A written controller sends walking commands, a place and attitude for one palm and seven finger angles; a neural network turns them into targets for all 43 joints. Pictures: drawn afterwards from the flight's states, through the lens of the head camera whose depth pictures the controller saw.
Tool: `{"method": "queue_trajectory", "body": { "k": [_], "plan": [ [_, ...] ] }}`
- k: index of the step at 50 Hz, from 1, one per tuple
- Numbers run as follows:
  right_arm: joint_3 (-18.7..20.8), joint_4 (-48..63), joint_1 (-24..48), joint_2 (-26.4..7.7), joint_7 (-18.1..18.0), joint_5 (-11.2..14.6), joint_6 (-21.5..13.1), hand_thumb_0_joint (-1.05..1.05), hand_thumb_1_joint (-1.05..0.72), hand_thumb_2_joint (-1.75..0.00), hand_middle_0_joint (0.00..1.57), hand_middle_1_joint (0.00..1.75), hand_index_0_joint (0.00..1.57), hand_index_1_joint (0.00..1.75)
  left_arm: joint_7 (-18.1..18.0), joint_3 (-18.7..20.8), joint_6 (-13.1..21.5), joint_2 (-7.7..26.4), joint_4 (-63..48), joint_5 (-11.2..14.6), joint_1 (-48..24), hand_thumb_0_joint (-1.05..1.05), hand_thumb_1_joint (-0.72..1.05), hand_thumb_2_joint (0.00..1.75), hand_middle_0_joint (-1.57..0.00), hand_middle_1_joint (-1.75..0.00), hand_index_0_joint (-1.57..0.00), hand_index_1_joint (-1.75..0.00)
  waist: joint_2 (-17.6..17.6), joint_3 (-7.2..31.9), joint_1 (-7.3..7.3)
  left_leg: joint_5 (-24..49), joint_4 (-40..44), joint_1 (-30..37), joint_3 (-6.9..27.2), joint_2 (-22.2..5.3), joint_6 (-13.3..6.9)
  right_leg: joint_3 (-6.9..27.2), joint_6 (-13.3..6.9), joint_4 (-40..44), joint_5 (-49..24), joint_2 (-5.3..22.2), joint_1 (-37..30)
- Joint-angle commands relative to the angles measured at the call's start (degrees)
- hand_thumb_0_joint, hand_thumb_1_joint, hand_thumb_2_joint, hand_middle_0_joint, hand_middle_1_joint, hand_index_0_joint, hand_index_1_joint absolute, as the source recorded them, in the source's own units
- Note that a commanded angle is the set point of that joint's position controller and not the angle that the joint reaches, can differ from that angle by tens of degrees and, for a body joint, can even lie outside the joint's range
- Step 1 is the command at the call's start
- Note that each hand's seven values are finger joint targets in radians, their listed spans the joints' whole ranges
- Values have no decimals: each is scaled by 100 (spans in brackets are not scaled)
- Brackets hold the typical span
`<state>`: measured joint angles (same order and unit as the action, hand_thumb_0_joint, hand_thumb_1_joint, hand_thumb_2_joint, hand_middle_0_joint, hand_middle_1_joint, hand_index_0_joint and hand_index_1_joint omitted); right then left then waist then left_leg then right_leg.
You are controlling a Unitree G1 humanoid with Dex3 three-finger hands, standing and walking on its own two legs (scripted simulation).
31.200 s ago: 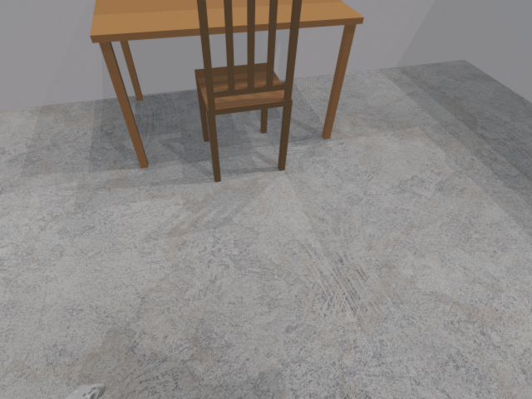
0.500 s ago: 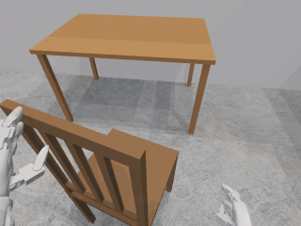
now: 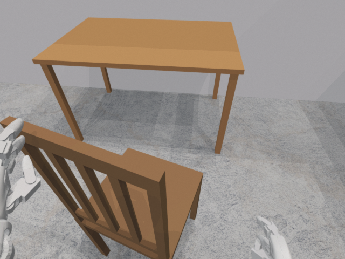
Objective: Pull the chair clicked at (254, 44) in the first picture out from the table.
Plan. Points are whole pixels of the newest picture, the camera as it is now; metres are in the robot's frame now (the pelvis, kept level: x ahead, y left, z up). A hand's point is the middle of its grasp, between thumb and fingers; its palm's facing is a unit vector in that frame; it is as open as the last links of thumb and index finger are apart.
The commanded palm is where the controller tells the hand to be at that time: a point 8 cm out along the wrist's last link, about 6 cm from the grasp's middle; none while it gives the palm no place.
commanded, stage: step back with the hand held close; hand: left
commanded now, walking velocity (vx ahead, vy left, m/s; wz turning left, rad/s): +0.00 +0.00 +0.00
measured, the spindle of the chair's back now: (101, 201) +0.26 +0.24 -0.06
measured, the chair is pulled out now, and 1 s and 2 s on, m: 0.62 0.62 0.62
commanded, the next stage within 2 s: stop stepping back and stand still in 1.90 s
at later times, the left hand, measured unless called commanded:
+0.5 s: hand (30, 197) +0.16 +0.27 +0.15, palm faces +0.41 -0.77 -0.48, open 7.4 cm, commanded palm +0.11 +0.31 +0.17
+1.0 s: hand (16, 216) +0.13 +0.27 +0.15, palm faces +0.44 -0.77 -0.46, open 7.4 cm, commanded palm +0.07 +0.31 +0.17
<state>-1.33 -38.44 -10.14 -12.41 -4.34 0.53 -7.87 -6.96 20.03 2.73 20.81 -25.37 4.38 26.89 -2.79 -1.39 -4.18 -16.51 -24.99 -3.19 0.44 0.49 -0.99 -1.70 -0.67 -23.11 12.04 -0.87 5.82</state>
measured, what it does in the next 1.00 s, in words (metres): shifts its weight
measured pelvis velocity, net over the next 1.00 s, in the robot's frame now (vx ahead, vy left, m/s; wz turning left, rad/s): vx -0.07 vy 0.01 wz -0.01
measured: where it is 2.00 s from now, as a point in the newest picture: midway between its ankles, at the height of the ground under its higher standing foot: outside the picture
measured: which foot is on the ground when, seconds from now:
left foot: down 0.00-1.00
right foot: down 0.00-1.00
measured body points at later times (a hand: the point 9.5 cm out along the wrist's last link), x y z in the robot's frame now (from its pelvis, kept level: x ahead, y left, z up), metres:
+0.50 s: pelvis -0.04 +0.01 -0.01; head -0.04 -0.01 +0.44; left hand +0.13 +0.31 +0.18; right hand +0.15 -0.23 -0.09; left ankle -0.03 +0.11 -0.74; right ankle +0.01 -0.11 -0.74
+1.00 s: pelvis -0.07 +0.01 -0.02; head -0.07 +0.02 +0.43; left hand +0.10 +0.31 +0.17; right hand +0.10 -0.23 -0.09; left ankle -0.03 +0.11 -0.74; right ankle +0.01 -0.11 -0.74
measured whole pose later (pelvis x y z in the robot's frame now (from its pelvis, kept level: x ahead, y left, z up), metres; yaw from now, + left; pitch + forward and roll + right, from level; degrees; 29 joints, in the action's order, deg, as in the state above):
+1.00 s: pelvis -0.07 +0.01 -0.02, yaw +0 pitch +1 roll -1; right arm -0.7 -33.7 -11.7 -13.5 -5.9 0.7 -3.4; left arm -10.1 23.0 8.7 23.0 -28.8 1.3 30.6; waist -0.2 0.6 -0.6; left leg -14.8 -36.4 -22.6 -1.0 1.1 -2.5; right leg -1.0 0.4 -32.0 8.6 0.1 24.2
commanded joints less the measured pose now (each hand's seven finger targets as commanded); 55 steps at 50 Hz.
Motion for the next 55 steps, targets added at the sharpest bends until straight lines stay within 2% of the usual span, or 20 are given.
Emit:
{"method": "queue_trajectory", "body": {
  "k": [1,2,3,4,5,10,13,16,24,29,30,34,35,36,39,44,47,50,53,55],
  "plan": [
    [263,934,851,-683,-37,15,-290,0,-90,-90,20,30,20,30,-29,326,325,743,-1019,4,-680,0,90,90,-20,-30,-20,-30,-51,222,87,1138,517,-527,36,-206,68,59,-55,315,-506,142,-184],
    [210,1198,701,-781,-56,85,-183,0,-90,-90,20,30,20,30,-92,1068,545,1486,-1186,2,-1090,0,90,90,-20,-30,-20,-30,51,224,268,520,346,-825,95,-314,-119,595,18,532,-513,418,231],
    [202,1102,697,-721,-89,48,-102,0,-90,-90,20,30,20,30,-52,717,530,1034,-734,-9,-548,0,90,90,-20,-30,-20,-30,267,194,304,347,196,-757,118,-256,-136,670,2,657,-362,544,474],
    [216,1144,741,-753,-84,21,-50,0,-90,-90,20,30,20,30,-52,604,527,975,-837,-54,-431,0,90,90,-20,-30,-20,-30,281,216,297,321,153,-723,129,-242,-132,748,-24,740,-265,592,590],
    [214,1193,774,-772,-100,12,-18,0,-90,-90,20,30,20,30,-62,650,570,1056,-1056,-66,-527,0,90,90,-20,-30,-20,-30,3,206,313,378,152,-811,135,-231,-121,765,-63,714,-343,627,607],
    [247,1338,762,-803,-179,-2,135,0,-90,-90,20,30,20,30,-169,781,602,1187,-1270,-88,-26,0,90,90,-20,-30,-20,-30,-255,909,274,1369,205,-831,256,-405,-97,508,-29,139,-1266,572,231],
    [292,1443,726,-776,-211,29,255,0,-90,-90,20,30,20,30,-210,891,571,1228,-1249,-62,269,0,90,90,-20,-30,-20,-30,-25,1156,264,1878,127,-871,264,-487,-81,420,1,-134,-1738,556,124],
    [334,1489,735,-777,-242,44,339,0,-90,-90,20,30,20,30,-228,953,552,1242,-1208,-53,412,0,90,90,-20,-30,-20,-30,-108,1226,268,2071,109,-976,285,-552,-68,398,10,-337,-1835,545,131],
    [352,1503,712,-869,-257,71,397,0,-90,-90,20,30,20,30,-257,752,535,1120,-1009,-105,151,0,90,90,-20,-30,-20,-30,174,734,314,318,257,-1797,395,-554,-207,573,46,-207,-578,506,568],
    [347,1503,662,-887,-269,54,327,0,-90,-90,20,30,20,30,-325,876,658,1255,-1243,-192,-17,0,90,90,-20,-30,-20,-30,178,669,328,-750,378,-2342,498,-536,-312,628,39,-224,-69,517,470],
    [353,1508,702,-928,-276,56,309,0,-90,-90,20,30,20,30,-332,940,683,1321,-1332,-210,-52,0,90,90,-20,-30,-20,-30,-82,667,333,-904,461,-2485,597,-587,-342,615,38,-319,-91,489,360],
    [346,1520,597,-895,-258,53,246,0,-90,-90,20,30,20,30,-366,918,763,1231,-1388,-261,-72,0,90,90,-20,-30,-20,-30,-77,617,349,-1520,472,-3004,634,-607,-414,630,61,-508,93,430,151],
    [362,1512,621,-925,-264,47,228,0,-90,-90,20,30,20,30,-377,1046,788,1330,-1383,-275,-34,0,90,90,-20,-30,-20,-30,-205,600,350,-1558,485,-3077,663,-623,-422,652,44,-523,42,446,122],
    [341,1509,573,-879,-252,50,216,0,-90,-90,20,30,20,30,-370,936,809,1214,-1450,-272,-55,0,90,90,-20,-30,-20,-30,-236,620,365,-1614,459,-3089,654,-617,-418,652,41,-572,53,454,123],
    [361,1475,494,-882,-229,35,170,0,-90,-90,20,30,20,30,-397,979,847,1235,-1375,-272,36,0,90,90,-20,-30,-20,-30,92,607,372,-1558,215,-2928,587,-538,-377,798,-15,-374,249,535,442],
    [364,1426,492,-894,-195,21,153,0,-90,-90,20,30,20,30,-421,946,878,1215,-1441,-254,64,0,90,90,-20,-30,-20,-30,154,597,387,-1324,50,-2811,614,-532,-337,893,-79,-273,381,635,766],
    [371,1419,539,-891,-210,14,147,0,-90,-90,20,30,20,30,-436,1030,924,1257,-1519,-285,73,0,90,90,-20,-30,-20,-30,-37,649,374,-1379,274,-3105,732,-706,-418,716,-1,-658,144,488,491],
    [397,1427,601,-908,-224,11,124,0,-90,-90,20,30,20,30,-437,1183,983,1321,-1590,-341,106,0,90,90,-20,-30,-20,-30,-448,804,337,-1429,531,-3662,911,-934,-556,522,80,-1387,-490,273,-135],
    [420,1439,540,-866,-205,2,114,0,-90,-90,20,30,20,30,-391,1146,1007,1251,-1752,-342,45,0,90,90,-20,-30,-20,-30,-312,871,337,-1212,315,-3761,815,-947,-563,608,68,-1644,-826,286,-206],
    [437,1399,525,-857,-204,-12,123,0,-90,-90,20,30,20,30,-384,1225,1001,1334,-1727,-331,39,0,90,90,-20,-30,-20,-30,-46,823,363,-1367,30,-3715,690,-798,-501,891,-15,-1386,-817,461,7]
  ]
}}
